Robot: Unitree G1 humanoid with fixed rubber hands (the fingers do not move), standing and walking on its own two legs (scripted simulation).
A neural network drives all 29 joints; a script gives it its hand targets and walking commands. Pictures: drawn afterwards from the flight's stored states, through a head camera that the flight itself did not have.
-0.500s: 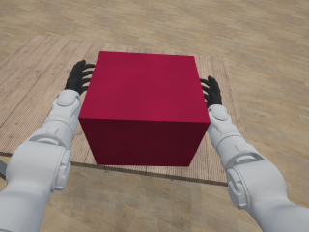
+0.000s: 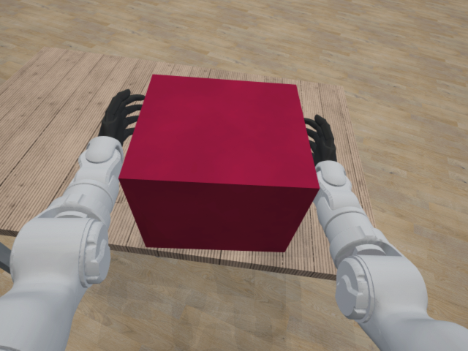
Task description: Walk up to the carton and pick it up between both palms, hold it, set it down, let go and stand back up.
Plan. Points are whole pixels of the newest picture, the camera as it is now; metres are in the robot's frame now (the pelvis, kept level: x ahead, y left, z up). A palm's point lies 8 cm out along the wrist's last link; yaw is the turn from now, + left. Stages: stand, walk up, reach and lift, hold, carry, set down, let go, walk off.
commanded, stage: reach and lift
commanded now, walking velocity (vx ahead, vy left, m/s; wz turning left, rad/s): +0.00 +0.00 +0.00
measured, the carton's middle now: (220, 166) +0.45 +0.00 +0.04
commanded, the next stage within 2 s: none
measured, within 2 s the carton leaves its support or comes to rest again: leaves its support in 0.72 s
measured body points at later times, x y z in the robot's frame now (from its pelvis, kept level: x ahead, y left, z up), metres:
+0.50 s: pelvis +0.02 +0.00 +0.01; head +0.04 +0.02 +0.46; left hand +0.45 +0.20 +0.12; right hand +0.42 -0.18 +0.10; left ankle +0.01 +0.11 -0.74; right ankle +0.00 -0.12 -0.74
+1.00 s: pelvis +0.01 +0.00 +0.01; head +0.01 +0.01 +0.46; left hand +0.42 +0.19 +0.14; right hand +0.39 -0.18 +0.10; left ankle +0.01 +0.11 -0.74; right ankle +0.00 -0.12 -0.74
